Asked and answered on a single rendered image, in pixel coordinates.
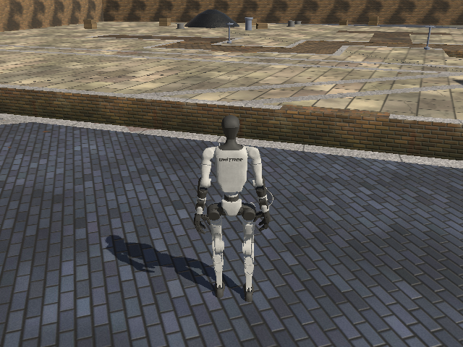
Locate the robot left upper arm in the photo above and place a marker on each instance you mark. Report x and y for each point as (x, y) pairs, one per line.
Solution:
(205, 168)

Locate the right robot hand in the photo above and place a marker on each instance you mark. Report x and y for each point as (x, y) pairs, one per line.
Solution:
(265, 221)

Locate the robot right upper arm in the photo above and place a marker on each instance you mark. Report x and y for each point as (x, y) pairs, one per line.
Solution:
(256, 164)

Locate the humanoid robot torso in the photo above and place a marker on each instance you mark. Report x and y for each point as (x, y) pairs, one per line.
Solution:
(231, 175)

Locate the left robot forearm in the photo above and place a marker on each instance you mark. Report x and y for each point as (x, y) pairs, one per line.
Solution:
(201, 198)

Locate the robot left thigh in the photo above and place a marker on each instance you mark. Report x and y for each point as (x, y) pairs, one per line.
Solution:
(215, 217)

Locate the right robot forearm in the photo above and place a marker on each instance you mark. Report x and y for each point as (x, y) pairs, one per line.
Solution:
(262, 197)

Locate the left robot hand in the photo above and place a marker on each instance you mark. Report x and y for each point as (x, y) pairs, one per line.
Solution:
(198, 223)

